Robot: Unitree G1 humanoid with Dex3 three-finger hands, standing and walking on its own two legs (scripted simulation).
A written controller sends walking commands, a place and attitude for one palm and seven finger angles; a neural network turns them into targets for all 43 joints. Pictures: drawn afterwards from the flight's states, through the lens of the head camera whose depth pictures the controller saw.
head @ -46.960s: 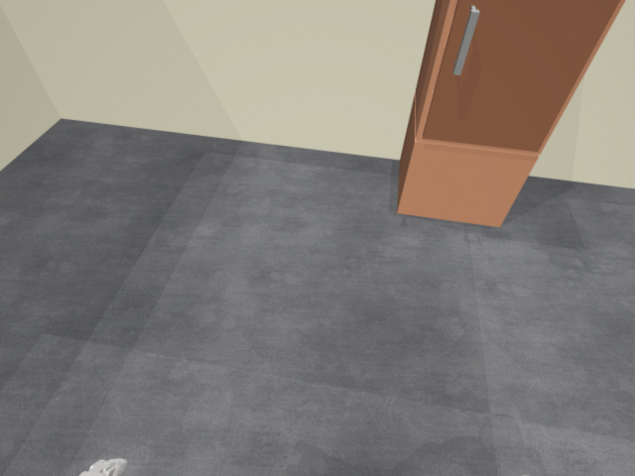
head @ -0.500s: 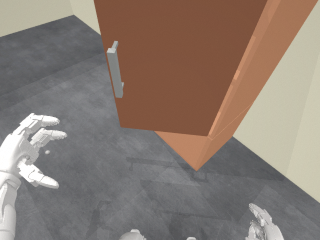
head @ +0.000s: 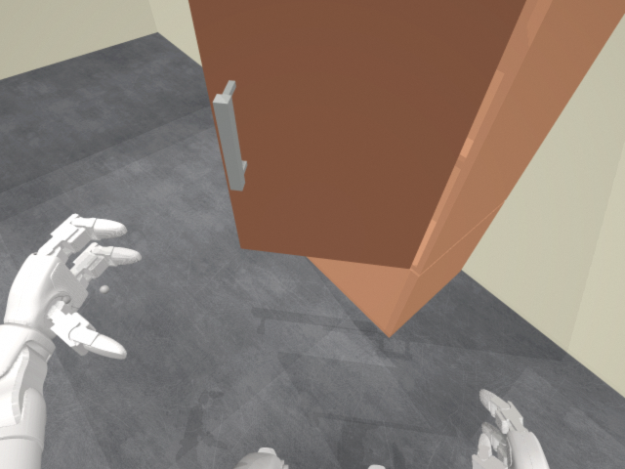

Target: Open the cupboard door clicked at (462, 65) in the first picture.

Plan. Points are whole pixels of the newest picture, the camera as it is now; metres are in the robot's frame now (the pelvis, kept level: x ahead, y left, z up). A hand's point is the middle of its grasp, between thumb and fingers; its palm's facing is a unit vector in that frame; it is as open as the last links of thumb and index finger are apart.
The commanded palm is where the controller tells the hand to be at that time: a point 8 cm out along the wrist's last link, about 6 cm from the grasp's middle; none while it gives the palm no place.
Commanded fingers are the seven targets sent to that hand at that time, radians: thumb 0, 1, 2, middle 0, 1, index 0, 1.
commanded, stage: move the hooked fingers beside the handle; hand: left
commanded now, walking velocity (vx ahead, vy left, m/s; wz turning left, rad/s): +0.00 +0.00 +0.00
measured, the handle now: (234, 139) +0.59 +0.18 +0.07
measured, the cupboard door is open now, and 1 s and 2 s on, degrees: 42 42 42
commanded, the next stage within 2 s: none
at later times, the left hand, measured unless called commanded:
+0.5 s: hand (136, 229) +0.39 +0.27 +0.07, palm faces -0.06 -1.00 +0.00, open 13.9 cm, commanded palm +0.37 +0.31 +0.08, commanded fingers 0.00 -0.50 0.30 -0.30 -1.20 -0.30 -1.20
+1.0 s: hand (164, 187) +0.47 +0.25 +0.07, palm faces -0.06 -1.00 +0.01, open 13.9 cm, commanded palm +0.46 +0.30 +0.07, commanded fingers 0.00 -0.50 0.30 -0.30 -1.20 -0.30 -1.20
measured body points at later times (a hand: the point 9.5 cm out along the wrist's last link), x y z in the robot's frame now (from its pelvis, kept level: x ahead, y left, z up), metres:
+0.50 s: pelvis +0.00 +0.00 -0.01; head +0.08 +0.02 +0.44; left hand +0.38 +0.32 +0.08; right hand +0.08 -0.27 -0.10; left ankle +0.02 +0.09 -0.69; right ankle +0.01 -0.11 -0.69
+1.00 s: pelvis +0.00 +0.01 -0.01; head +0.11 +0.04 +0.42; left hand +0.47 +0.31 +0.07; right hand +0.04 -0.26 -0.11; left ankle +0.02 +0.09 -0.69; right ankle +0.01 -0.11 -0.69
